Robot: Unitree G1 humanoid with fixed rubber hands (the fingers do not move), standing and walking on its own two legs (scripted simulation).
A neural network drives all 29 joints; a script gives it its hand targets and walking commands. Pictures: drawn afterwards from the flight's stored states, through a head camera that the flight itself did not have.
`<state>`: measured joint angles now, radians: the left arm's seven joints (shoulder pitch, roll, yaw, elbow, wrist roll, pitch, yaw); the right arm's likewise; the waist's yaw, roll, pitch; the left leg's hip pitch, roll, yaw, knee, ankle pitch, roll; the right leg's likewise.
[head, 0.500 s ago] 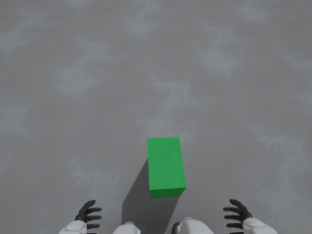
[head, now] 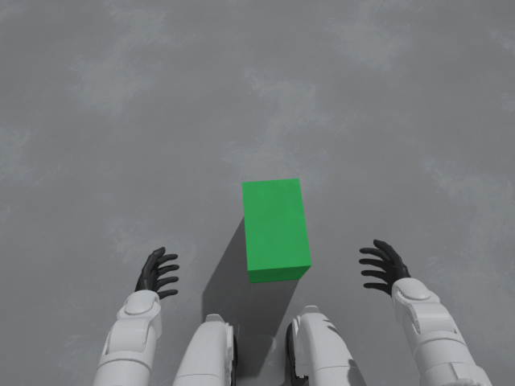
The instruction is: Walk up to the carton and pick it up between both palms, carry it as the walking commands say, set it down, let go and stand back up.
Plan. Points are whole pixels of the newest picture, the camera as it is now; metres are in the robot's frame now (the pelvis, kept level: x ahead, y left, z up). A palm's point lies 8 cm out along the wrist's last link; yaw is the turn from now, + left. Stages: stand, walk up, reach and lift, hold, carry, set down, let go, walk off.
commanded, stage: reach and lift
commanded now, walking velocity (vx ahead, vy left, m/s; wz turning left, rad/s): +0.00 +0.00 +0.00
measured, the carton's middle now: (272, 234) +0.47 -0.05 -0.56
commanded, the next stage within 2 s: none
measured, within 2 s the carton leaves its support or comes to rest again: neither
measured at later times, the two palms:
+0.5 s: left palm (178, 215) +0.40 +0.16 -0.13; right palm (362, 204) +0.41 -0.20 -0.14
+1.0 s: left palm (189, 209) +0.44 +0.15 -0.20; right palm (350, 197) +0.45 -0.20 -0.20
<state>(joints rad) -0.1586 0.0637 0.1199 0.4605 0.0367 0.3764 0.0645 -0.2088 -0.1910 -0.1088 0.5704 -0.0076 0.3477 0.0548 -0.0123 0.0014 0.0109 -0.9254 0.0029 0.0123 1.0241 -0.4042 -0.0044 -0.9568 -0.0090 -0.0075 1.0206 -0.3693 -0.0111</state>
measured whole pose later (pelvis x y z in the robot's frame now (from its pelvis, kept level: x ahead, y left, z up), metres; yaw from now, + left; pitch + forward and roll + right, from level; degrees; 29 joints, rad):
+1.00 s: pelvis -0.01 +0.00 -0.07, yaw +2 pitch +48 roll +2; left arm -0.86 0.03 0.33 0.75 0.07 0.05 0.13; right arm -0.96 -0.20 -0.34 0.94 -0.10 0.02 0.04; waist -0.01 0.01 -0.16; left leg -1.66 -0.03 -0.01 1.18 -0.37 -0.02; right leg -1.69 0.01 0.03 1.19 -0.34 0.00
